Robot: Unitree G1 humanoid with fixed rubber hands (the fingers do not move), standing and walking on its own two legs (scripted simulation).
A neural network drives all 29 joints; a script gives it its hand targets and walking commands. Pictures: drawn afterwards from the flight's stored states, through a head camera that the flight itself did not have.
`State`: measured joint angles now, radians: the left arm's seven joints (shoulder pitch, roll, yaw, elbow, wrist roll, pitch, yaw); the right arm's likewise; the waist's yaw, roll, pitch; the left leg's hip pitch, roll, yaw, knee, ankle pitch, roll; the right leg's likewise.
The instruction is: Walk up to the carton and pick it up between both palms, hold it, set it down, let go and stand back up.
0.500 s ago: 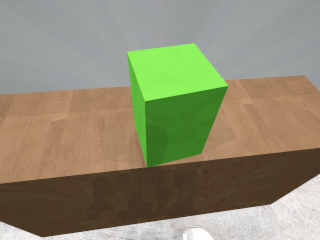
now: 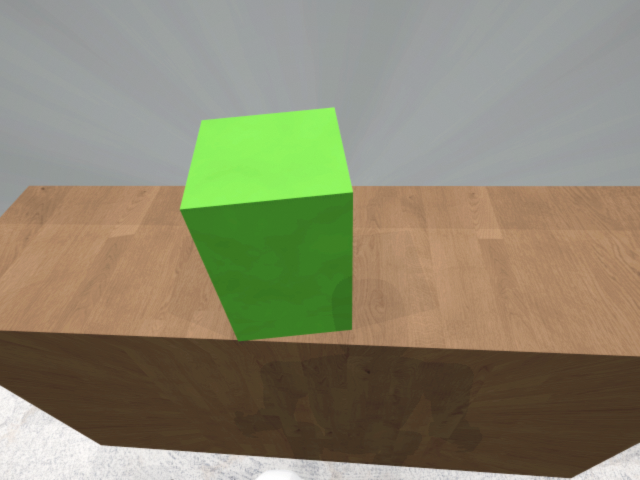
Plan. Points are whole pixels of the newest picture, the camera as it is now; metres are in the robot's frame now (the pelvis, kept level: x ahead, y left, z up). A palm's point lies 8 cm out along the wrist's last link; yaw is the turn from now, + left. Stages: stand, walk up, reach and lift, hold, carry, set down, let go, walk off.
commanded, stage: walk up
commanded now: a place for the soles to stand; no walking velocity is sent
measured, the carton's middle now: (282, 233) +0.43 +0.07 +0.08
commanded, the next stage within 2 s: none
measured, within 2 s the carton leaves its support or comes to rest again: neither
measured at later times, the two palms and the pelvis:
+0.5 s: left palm out of the picture -0.07 +0.28 -0.14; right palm out of the picture +0.08 -0.20 -0.12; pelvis -0.02 +0.03 +0.00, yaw +15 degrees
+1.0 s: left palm out of the picture -0.06 +0.28 -0.13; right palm out of the picture +0.08 -0.19 -0.12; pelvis -0.02 +0.04 +0.01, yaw +12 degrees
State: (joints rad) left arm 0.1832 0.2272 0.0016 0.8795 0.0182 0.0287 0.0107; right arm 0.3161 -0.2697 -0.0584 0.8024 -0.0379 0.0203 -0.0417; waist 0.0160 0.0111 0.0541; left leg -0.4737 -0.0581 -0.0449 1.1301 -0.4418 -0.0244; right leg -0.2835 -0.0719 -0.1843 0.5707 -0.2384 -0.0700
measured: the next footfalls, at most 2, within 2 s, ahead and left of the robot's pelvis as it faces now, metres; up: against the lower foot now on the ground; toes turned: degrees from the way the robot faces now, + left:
left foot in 0.38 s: +0.00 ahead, +0.16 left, +0.00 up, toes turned +9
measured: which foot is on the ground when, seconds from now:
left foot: up 0.00-0.36, down 0.38-1.00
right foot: down 0.00-1.00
